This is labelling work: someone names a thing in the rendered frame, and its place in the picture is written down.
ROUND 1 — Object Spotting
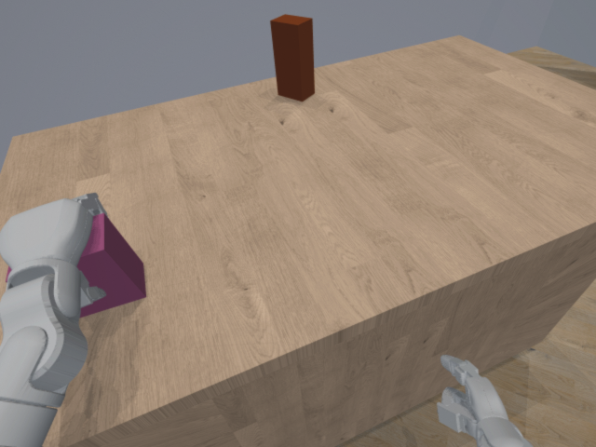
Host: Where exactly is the robot right hand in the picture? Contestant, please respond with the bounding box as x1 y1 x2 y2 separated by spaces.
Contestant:
437 355 508 439

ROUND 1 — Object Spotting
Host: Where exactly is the robot left forearm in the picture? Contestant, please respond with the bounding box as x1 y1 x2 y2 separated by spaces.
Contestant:
0 258 88 447

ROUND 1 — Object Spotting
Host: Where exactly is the robot right forearm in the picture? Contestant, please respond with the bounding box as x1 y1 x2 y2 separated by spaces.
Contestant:
476 417 534 447

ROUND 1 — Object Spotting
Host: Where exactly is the table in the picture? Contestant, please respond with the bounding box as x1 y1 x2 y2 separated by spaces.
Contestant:
0 35 596 447

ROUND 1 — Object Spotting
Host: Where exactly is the robot left hand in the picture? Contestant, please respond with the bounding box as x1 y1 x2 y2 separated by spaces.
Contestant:
0 193 109 308

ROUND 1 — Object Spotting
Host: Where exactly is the sponge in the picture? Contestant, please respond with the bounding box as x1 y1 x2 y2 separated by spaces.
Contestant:
6 213 146 318

